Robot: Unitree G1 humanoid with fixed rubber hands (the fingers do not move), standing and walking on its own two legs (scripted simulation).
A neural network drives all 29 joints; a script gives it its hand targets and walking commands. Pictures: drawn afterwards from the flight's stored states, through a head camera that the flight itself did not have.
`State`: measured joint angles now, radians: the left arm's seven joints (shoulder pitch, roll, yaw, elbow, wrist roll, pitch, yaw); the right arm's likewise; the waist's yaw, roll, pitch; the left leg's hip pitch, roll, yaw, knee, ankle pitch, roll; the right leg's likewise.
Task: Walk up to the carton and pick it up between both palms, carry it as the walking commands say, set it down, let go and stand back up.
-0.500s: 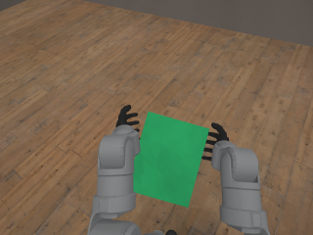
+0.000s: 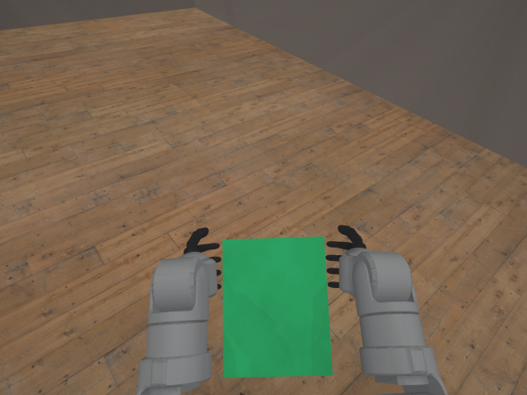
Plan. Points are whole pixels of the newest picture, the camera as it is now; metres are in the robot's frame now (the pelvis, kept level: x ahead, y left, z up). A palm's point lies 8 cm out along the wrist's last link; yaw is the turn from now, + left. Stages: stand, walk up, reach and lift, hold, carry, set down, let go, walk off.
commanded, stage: carry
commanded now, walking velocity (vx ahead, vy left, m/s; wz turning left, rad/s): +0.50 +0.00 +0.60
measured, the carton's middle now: (274, 295) +0.33 +0.00 -0.06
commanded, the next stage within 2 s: none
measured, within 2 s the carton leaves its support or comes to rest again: neither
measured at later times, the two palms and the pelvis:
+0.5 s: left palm (111, 169) +0.42 +0.29 +0.14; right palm (255, 191) +0.44 +0.05 +0.09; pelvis +0.16 +0.10 +0.02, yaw +20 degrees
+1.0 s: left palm out of the picture +0.58 +0.61 +0.09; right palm (114, 121) +0.68 +0.39 +0.07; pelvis +0.37 +0.33 +0.02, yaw +36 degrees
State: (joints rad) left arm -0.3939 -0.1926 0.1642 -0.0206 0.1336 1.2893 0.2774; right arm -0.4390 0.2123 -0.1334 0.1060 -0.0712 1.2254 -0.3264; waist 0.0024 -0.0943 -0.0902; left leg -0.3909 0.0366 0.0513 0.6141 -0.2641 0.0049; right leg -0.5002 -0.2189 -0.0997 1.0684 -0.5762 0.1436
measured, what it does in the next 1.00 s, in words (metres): walks ahead, turning left: right foot, then left foot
